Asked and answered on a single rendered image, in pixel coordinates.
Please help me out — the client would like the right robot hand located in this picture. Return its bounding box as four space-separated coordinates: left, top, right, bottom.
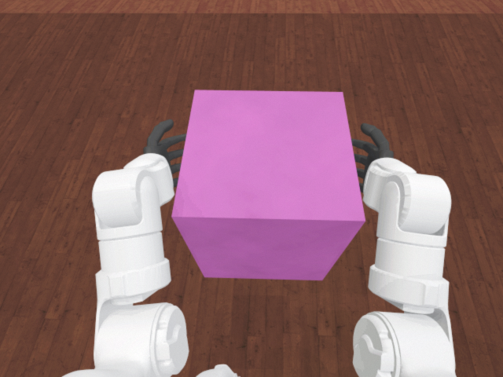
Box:
351 123 394 192

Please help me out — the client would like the robot left upper arm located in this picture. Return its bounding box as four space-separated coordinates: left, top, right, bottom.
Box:
62 302 189 377

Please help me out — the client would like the left robot hand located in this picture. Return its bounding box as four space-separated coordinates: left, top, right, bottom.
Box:
143 119 186 187

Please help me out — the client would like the robot right forearm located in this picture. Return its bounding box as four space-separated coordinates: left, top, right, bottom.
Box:
363 158 455 363

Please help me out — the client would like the left robot shin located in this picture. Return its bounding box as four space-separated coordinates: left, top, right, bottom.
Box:
215 364 233 372

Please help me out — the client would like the robot left forearm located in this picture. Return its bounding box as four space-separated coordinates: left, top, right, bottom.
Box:
92 153 174 365

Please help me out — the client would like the robot right upper arm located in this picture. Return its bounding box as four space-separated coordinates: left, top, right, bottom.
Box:
353 311 456 377

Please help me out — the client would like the carton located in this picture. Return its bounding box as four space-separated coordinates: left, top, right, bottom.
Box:
171 90 365 280

